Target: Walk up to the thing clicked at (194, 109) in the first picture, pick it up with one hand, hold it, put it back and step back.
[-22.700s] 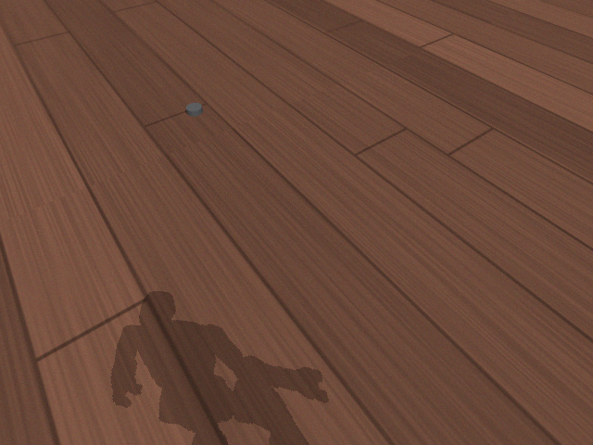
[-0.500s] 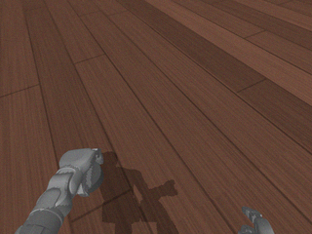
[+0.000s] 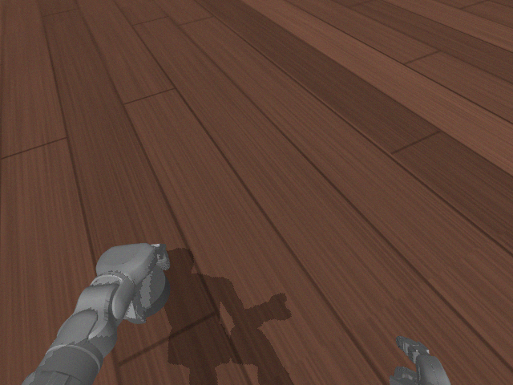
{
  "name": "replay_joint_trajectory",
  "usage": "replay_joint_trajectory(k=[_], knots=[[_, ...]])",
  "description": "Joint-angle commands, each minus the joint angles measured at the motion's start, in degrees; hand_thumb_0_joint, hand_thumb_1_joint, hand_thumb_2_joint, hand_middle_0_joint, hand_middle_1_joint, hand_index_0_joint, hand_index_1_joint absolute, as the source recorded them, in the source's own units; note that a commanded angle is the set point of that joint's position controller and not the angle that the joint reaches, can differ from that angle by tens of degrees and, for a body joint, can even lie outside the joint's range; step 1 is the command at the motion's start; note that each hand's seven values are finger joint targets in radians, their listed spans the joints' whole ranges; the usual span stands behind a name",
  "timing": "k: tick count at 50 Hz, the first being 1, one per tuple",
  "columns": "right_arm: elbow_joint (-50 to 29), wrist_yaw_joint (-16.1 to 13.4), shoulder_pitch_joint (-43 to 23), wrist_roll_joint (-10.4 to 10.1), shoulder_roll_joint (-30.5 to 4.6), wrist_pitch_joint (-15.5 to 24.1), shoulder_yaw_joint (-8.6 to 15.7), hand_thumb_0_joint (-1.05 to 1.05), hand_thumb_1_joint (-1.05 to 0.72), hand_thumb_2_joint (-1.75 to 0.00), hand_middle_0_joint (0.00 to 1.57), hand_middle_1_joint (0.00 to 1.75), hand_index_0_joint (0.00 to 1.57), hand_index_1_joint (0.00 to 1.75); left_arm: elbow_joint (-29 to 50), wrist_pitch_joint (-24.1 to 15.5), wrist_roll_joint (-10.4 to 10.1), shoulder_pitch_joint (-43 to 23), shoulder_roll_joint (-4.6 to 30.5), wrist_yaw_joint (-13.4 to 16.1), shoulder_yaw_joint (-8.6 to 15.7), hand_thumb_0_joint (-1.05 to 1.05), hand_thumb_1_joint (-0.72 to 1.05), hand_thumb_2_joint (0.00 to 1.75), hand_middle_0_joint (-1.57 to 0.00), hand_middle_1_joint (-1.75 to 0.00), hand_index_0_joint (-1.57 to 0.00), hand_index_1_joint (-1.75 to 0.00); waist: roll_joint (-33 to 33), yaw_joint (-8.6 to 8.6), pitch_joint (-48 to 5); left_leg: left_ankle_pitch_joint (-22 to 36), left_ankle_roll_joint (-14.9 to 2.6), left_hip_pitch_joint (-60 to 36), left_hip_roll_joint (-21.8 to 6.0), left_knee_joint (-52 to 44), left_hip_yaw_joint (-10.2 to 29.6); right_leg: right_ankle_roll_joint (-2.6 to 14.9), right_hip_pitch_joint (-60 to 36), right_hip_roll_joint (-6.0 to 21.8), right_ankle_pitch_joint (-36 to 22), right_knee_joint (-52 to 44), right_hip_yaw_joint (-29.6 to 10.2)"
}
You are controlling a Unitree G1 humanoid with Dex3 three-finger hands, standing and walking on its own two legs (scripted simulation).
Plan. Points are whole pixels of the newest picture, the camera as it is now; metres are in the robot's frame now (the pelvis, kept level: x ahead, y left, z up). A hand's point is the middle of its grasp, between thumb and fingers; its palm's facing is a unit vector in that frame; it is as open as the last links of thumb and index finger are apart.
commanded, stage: hold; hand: left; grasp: from above
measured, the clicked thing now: (142, 289) +0.30 +0.23 -0.06
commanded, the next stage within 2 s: crouch in 0.24 s
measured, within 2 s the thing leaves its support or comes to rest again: neither
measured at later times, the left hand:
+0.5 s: hand (139, 286) +0.29 +0.22 -0.04, palm faces -0.44 -0.06 -0.90, open 10.9 cm
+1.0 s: hand (163, 307) +0.34 +0.25 -0.24, palm faces -0.41 +0.03 -0.91, open 10.9 cm
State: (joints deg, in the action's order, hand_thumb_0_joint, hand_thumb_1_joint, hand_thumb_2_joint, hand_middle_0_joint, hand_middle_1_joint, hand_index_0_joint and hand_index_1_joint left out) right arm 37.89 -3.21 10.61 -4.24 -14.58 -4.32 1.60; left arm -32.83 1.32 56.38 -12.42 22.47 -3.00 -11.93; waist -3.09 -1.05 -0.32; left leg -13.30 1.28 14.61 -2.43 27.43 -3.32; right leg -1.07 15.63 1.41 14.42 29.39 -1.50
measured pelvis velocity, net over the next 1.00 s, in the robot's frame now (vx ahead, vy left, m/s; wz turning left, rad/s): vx -0.04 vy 0.01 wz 0.02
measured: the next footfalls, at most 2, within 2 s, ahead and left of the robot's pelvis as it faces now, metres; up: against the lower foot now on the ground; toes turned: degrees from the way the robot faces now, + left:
none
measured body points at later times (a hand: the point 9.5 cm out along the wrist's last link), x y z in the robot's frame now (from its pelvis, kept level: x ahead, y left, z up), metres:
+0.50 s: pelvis +0.01 +0.00 +0.00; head +0.02 -0.02 +0.45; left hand +0.31 +0.22 +0.01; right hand +0.16 -0.25 -0.11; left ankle +0.01 +0.14 -0.74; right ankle +0.01 -0.13 -0.74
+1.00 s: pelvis -0.04 +0.01 -0.13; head +0.09 +0.02 +0.30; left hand +0.35 +0.24 -0.19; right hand +0.03 -0.28 -0.25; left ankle +0.01 +0.14 -0.74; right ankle +0.01 -0.13 -0.74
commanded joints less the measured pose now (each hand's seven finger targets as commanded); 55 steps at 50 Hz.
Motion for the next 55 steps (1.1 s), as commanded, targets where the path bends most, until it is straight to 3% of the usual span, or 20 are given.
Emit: replay_joint_trajectory(k=[1, 3, 6, 9, 11, 13, 16, 17, 18, 21, 25, 28, 31, 33, 34, 36, 40, 46, 50, 55], knots=[[-7.59, -0.50, -5.06, 0.19, -6.90, 2.14, 2.44, 0.00, -0.90, -0.90, 0.20, 0.30, 0.20, 0.30, 10.79, -0.12, -0.27, -19.19, 11.68, 2.41, 5.53, 0.00, 0.49, 0.87, -0.80, -0.95, -0.86, -0.89, 3.29, 0.42, -14.10, 11.29, -2.13, -7.46, 2.78, -2.59, 0.00, 0.90, -2.27, -2.73, -10.29, -5.16, 1.26], [-7.70, -0.48, -4.99, 0.03, -6.87, 1.92, 2.48, 0.00, -0.90, -0.90, 0.20, 0.30, 0.20, 0.30, 9.83, 0.07, -0.09, -18.15, 12.32, 2.33, 6.31, 0.00, 0.50, 0.87, -0.80, -0.95, -0.86, -0.89, 2.07, 0.04, -14.23, 11.95, -2.09, -7.59, 3.01, -2.73, -0.28, 1.05, -2.55, -2.53, -11.08, -5.14, 1.05], [-7.86, -0.37, -5.12, 0.09, -6.68, 1.81, 2.46, 0.00, -0.90, -0.90, 0.20, 0.30, 0.20, 0.30, 9.07, 0.19, -0.10, -15.85, 10.39, 2.01, 4.99, 0.00, 0.51, 0.88, -0.82, -0.95, -0.87, -0.89, 4.30, 0.05, -13.57, 11.89, -2.28, -7.38, 2.95, -2.75, -0.15, 0.91, -3.04, -2.55, -11.08, -5.40, 1.33], [-8.25, -0.42, -5.31, 0.04, -6.77, 1.44, 2.42, 0.00, -0.91, -0.90, 0.20, 0.30, 0.20, 0.30, 8.82, -0.01, -0.06, -16.45, 12.32, 1.96, 6.65, 0.00, 0.48, 0.89, -0.82, -0.93, -0.86, -0.88, 2.65, -0.37, -12.53, 11.49, -2.09, -7.02, 2.91, -3.19, -0.24, 1.17, -2.92, -2.56, -10.27, -5.63, 1.32], [-8.15, -0.37, -4.91, 0.03, -6.73, 1.31, 2.51, 0.00, -0.91, -0.90, 0.20, 0.30, 0.20, 0.30, 9.85, -0.23, 0.06, -17.60, 10.16, 1.83, 4.24, 0.00, 0.47, 0.88, -0.81, -0.93, -0.85, -0.89, 3.88, 0.65, -13.64, 12.24, -2.24, -7.84, 2.82, -2.89, -0.15, 1.07, -2.64, -2.67, -11.38, -5.31, 1.30], [-8.03, -0.44, -4.50, 0.08, -6.92, 1.25, 2.52, 0.00, -0.91, -0.90, 0.20, 0.30, 0.20, 0.30, 10.60, -0.41, 0.14, -18.73, 12.38, 2.25, 6.33, 0.00, 0.48, 0.87, -0.81, -0.94, -0.86, -0.88, 2.57, 0.08, -14.19, 12.82, -2.10, -7.81, 2.91, -2.74, -0.14, 1.11, -2.89, -2.60, -11.65, -5.25, 1.28], [-8.15, -0.34, -4.89, 0.09, -6.88, 1.01, 2.64, 0.00, -0.90, -0.90, 0.20, 0.30, 0.20, 0.30, 10.08, -0.02, 0.56, -18.60, 11.03, 2.79, 5.27, 0.00, 0.50, 0.89, -0.83, -0.92, -0.88, -0.88, 2.23, 0.23, -14.07, 13.26, -1.93, -8.54, 2.81, -3.12, -0.15, 1.31, -2.95, -2.72, -11.98, -5.25, 1.39], [-8.15, -0.32, -4.78, 0.09, -6.89, 0.96, 2.61, 0.00, -0.90, -0.91, 0.20, 0.30, 0.20, 0.30, 9.51, 0.12, 0.48, -18.93, 10.52, 3.03, 5.03, 0.00, 0.56, 0.87, -0.78, -1.00, -0.88, -0.91, 3.23, 0.53, -13.70, 12.99, -2.03, -8.26, 2.77, -3.11, -0.07, 1.17, -2.60, -2.77, -11.80, -5.37, 1.50], [-7.98, -0.34, -4.77, 0.11, -6.93, 0.90, 2.59, 0.00, -0.87, -0.89, 0.20, 0.30, 0.20, 0.30, 8.68, 0.19, 0.35, -18.59, 11.86, 3.37, 6.47, 0.00, 0.48, 0.84, -0.70, -0.97, -0.80, -0.87, 3.49, 0.19, -12.87, 12.18, -2.09, -7.62, 2.84, -3.06, -0.10, 1.03, -2.60, -2.66, -10.98, -5.80, 1.61], [-7.94, -0.13, -4.48, 0.10, -6.77, 0.81, 2.67, 0.00, -0.90, -0.90, 0.20, 0.30, 0.20, 0.30, 6.37, 0.10, 0.96, -16.06, 9.46, 3.53, 4.56, 0.00, 0.41, 0.86, -0.77, -0.92, -0.81, -0.88, 4.18, 0.51, -12.01, 11.42, -2.16, -6.90, 3.07, -2.89, -0.33, 1.06, -1.93, -2.39, -10.50, -5.75, 1.30], [-7.31, 0.00, -3.17, 0.42, -6.83, 0.59, 2.85, 0.00, -0.90, -0.90, 0.20, 0.30, 0.20, 0.30, 3.28, -1.50, 2.07, -15.79, 8.95, 5.52, 4.60, 0.00, 0.42, 0.86, -0.77, -0.92, -0.82, -0.88, 5.36, 1.38, -10.95, 10.62, -2.16, -5.09, 3.06, -1.69, -0.05, 1.12, 0.18, -2.38, -9.84, -4.62, 1.56], [-6.55, 0.30, -2.46, 1.02, -6.70, 0.34, 2.98, 0.00, -0.90, -0.90, 0.20, 0.30, 0.20, 0.30, -2.00, -2.88, 3.44, -17.01, 8.97, 9.08, 5.72, 0.00, 0.44, 0.86, -0.78, -0.91, -0.83, -0.87, 6.10, 2.05, -10.04, 9.18, -1.99, -1.15, 3.33, 1.22, 0.14, 1.09, 3.59, -2.13, -8.50, -2.38, 1.53], [-5.02, 0.86, -0.84, 2.00, -7.18, 0.22, 3.51, 0.00, -0.90, -0.90, 0.20, 0.30, 0.20, 0.30, -5.69, -3.78, 5.13, -21.69, 9.46, 13.21, 5.87, 0.00, 0.46, 0.86, -0.79, -0.94, -0.84, -0.89, 4.86, 3.10, -12.34, 6.71, -1.83, 3.93, 3.44, 6.41, 0.13, 1.10, 8.14, -2.05, -6.72, 1.88, 1.39], [-3.81, 1.28, 0.88, 2.55, -7.41, 0.38, 4.15, 0.00, -0.90, -0.90, 0.20, 0.30, 0.20, 0.30, -7.14, -4.21, 6.52, -26.74, 8.88, 15.87, 5.17, 0.00, 0.47, 0.90, -0.79, -0.96, -0.84, -0.91, 3.95, 4.16, -16.97, 7.41, -1.61, 7.21, 3.32, 11.72, 0.24, 1.15, 12.31, -2.06, -7.90, 7.07, 1.00], [-3.17, 1.53, 2.31, 2.88, -7.80, 0.55, 4.59, 0.00, -0.90, -0.90, 0.20, 0.30, 0.20, 0.30, -9.88, -4.30, 7.41, -26.96, 9.48, 17.44, 6.07, 0.00, 0.48, 0.89, -0.80, -0.95, -0.85, -0.90, 2.99, 4.30, -18.63, 7.44, -1.39, 9.40, 3.10, 14.85, 0.31, 1.38, 14.83, -2.25, -7.79, 10.15, 1.20], [-2.53, 2.01, 3.59, 3.52, -7.80, 1.08, 5.02, 0.00, -0.90, -0.90, 0.20, 0.30, 0.20, 0.30, -13.83, -4.43, 8.41, -28.84, 7.43, 19.82, 5.13, 0.00, 0.49, 0.91, -0.81, -0.96, -0.86, -0.91, 2.45, 5.13, -21.19, 7.80, -1.37, 14.18, 2.77, 20.76, 0.76, 1.64, 20.85, -2.39, -7.92, 15.61, 1.41], [-2.20, 2.34, 5.27, 4.22, -8.43, 2.10, 5.67, 0.00, -0.90, -0.90, 0.20, 0.30, 0.20, 0.30, -21.65, -4.43, 9.92, -32.20, 8.96, 23.39, 6.71, 0.00, 0.50, 0.85, -0.80, -0.96, -0.87, -0.89, 2.18, 5.33, -25.93, 5.10, -1.66, 26.35, 2.87, 30.72, 1.14, 1.69, 28.89, -2.39, -5.60, 24.36, 1.66], [-1.30, 1.92, 6.91, 5.53, -9.47, 3.94, 6.34, 0.00, -0.90, -0.90, 0.20, 0.30, 0.20, 0.30, -25.47, -4.76, 10.58, -38.39, 12.94, 25.68, 9.13, 0.00, 0.43, 0.85, -0.76, -0.94, -0.82, -0.88, -0.15, 6.52, -32.86, -3.36, -2.12, 41.14, 2.71, 41.84, 2.09, 2.36, 41.82, -2.52, 2.16, 35.69, 2.51], [-0.65, 1.66, 7.82, 6.34, -10.31, 5.04, 6.72, 0.00, -0.90, -0.90, 0.20, 0.30, 0.20, 0.30, -24.53, -5.00, 10.03, -42.42, 15.35, 26.00, 11.18, 0.00, 0.42, 0.85, -0.74, -0.95, -0.81, -0.88, -3.88, 6.98, -39.23, -5.12, -1.53, 43.83, 1.65, 47.41, 4.46, 3.01, 51.77, -2.49, 4.95, 44.07, 3.89], [-0.46, 1.84, 8.34, 7.10, -10.50, 5.98, 6.18, 0.00, -0.90, -0.90, 0.20, 0.30, 0.20, 0.30, -27.95, -5.64, 10.41, -45.05, 18.13, 25.49, 13.03, 0.00, 0.36, 0.85, -0.68, -0.98, -0.75, -0.90, -3.25, 8.54, -40.10, -14.48, -1.54, 53.89, 1.62, 52.68, 5.71, 3.21, 60.20, -2.27, 12.44, 50.64, 4.58]])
